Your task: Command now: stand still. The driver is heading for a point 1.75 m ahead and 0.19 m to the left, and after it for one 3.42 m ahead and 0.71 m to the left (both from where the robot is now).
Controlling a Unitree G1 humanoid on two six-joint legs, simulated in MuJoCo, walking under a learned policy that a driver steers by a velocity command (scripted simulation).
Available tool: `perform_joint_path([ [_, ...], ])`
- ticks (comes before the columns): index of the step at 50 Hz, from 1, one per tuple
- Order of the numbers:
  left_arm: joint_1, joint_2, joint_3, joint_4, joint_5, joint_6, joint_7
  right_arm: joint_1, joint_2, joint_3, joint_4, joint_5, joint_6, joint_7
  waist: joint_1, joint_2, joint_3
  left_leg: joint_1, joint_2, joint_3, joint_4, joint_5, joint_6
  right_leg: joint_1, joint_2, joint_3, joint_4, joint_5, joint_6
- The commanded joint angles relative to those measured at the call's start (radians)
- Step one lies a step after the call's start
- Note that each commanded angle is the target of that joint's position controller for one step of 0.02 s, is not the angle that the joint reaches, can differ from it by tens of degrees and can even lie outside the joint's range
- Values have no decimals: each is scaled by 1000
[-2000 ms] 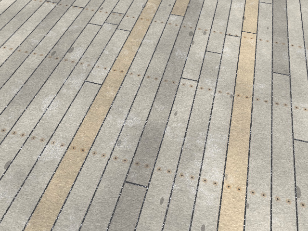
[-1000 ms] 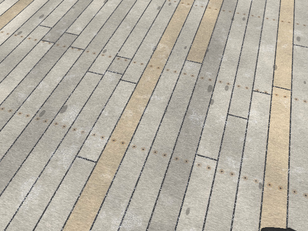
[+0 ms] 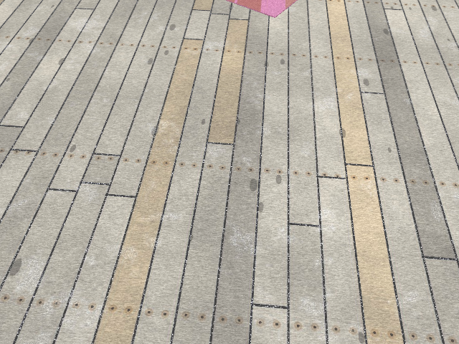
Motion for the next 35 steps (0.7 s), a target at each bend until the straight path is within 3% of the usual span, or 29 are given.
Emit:
perform_joint_path([
  [1,-21,91,15,-22,-3,-9,2,23,-119,-16,-27,2,-6,-4,-5,17,-33,-93,51,-49,-129,104,34,125,-31,32,-31,144,-34],
  [12,5,103,10,42,-7,2,13,46,-103,-9,-19,4,5,0,-1,15,-28,-60,35,-31,-121,196,35,138,-36,32,-22,185,-28],
  [35,31,89,-1,100,-7,8,19,116,-86,3,-9,3,4,-4,6,13,7,-78,22,-26,-149,119,34,127,-33,27,-39,124,-18],
])
Next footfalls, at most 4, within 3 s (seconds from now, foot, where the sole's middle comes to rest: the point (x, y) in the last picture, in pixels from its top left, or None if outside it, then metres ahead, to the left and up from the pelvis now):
2.04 left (204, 339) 0.53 0.09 -0.77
2.60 right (279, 246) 0.84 -0.15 -0.77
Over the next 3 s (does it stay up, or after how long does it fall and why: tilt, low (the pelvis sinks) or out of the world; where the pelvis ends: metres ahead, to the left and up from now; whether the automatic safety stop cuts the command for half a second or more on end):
stays up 0.87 -0.06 0.01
